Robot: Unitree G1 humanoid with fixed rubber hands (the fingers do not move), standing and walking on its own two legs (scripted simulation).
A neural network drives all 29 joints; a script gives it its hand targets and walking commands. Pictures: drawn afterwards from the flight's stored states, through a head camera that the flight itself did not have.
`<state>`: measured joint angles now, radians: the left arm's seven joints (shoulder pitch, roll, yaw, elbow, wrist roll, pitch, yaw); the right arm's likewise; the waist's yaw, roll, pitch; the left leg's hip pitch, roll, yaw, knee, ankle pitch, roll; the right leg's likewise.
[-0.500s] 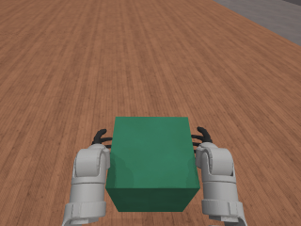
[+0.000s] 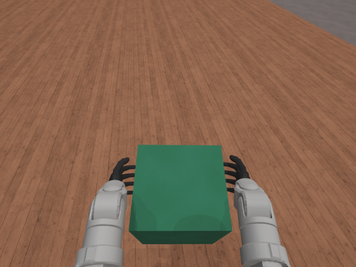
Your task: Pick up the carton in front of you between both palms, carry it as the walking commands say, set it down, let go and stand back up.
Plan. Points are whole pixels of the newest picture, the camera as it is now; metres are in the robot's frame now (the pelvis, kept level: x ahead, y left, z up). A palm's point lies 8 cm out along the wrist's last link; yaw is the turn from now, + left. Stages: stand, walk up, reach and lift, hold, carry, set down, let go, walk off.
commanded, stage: carry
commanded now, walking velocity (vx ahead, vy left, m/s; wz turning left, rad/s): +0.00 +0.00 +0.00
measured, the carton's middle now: (178, 198) +0.31 +0.00 -0.06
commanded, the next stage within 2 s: hold in 0.56 s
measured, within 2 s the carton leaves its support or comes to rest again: neither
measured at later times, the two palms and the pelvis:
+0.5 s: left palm (110, 187) +0.28 +0.16 +0.04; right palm (237, 185) +0.29 -0.14 +0.04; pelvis +0.00 +0.01 +0.00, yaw +0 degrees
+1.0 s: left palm (105, 191) +0.28 +0.18 +0.02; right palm (222, 171) +0.34 -0.11 +0.03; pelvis -0.01 -0.03 +0.00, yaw +13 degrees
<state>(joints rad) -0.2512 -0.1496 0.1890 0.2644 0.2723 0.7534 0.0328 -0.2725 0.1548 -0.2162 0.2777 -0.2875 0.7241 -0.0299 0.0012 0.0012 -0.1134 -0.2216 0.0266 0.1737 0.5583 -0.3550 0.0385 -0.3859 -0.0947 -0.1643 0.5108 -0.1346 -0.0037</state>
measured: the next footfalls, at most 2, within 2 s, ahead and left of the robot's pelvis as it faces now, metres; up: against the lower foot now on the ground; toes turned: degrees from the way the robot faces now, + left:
none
